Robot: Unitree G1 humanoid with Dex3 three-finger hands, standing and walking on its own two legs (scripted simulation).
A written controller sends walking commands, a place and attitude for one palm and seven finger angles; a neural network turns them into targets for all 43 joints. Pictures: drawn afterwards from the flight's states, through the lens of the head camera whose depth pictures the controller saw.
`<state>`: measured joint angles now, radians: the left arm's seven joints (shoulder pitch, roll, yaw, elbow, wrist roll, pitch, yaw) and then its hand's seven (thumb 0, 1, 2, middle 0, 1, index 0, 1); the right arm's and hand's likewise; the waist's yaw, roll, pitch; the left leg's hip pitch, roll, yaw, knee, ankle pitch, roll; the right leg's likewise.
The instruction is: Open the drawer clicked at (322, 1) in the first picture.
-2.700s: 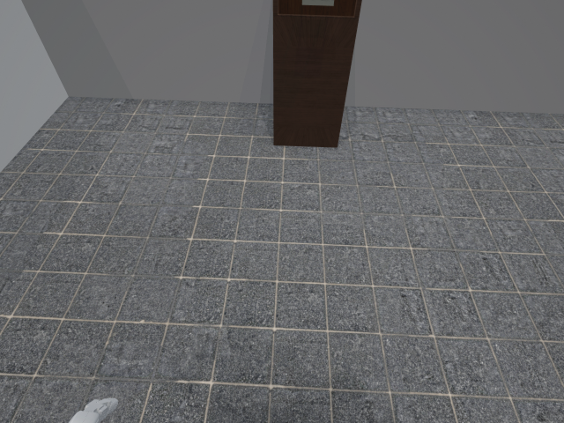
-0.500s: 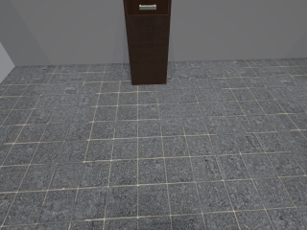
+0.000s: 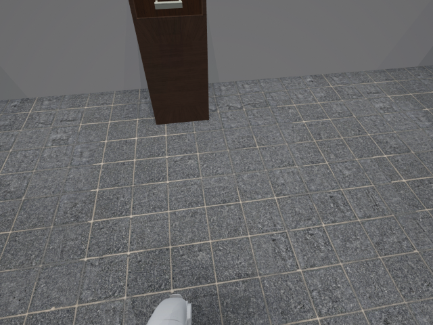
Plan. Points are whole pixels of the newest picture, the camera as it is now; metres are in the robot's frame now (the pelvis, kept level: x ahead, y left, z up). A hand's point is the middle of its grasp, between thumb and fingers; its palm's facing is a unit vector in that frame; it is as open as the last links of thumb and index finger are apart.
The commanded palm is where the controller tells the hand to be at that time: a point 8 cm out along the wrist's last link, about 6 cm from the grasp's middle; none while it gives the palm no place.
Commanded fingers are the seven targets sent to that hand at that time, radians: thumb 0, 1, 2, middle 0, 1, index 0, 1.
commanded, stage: walk to a spot facing it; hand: left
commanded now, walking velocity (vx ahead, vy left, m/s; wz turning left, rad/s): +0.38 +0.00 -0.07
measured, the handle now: (168, 3) +1.45 +0.37 +0.01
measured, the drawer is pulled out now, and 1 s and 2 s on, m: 0.00 0.00 0.00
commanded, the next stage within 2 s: turn to face it in 1.48 s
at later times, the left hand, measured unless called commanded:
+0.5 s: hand (127, 247) +0.31 +0.26 -0.18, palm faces -0.03 -0.99 -0.13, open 7.3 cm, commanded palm none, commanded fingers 0.00 0.90 0.90 -0.20 -0.30 -0.20 -0.30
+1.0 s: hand (158, 177) +0.54 +0.24 -0.18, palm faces -0.20 -0.96 -0.21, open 7.2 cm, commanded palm none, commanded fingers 0.00 0.90 0.90 -0.20 -0.30 -0.20 -0.30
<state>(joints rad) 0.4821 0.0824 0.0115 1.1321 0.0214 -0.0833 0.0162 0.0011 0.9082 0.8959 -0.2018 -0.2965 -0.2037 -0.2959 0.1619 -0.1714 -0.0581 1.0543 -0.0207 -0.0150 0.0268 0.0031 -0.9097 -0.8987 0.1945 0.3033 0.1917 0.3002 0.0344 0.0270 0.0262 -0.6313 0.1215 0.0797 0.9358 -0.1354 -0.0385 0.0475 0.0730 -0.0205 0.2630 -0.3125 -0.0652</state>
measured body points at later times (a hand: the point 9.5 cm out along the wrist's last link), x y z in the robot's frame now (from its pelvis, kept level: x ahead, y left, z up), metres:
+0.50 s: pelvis +0.24 +0.09 +0.00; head +0.24 +0.13 +0.45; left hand +0.31 +0.32 -0.17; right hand +0.17 -0.14 -0.13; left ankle +0.19 +0.11 -0.74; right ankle +0.28 -0.09 -0.63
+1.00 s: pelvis +0.49 +0.06 -0.01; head +0.50 +0.06 +0.44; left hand +0.55 +0.29 -0.16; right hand +0.42 -0.14 -0.16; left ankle +0.51 +0.20 -0.66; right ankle +0.43 +0.01 -0.74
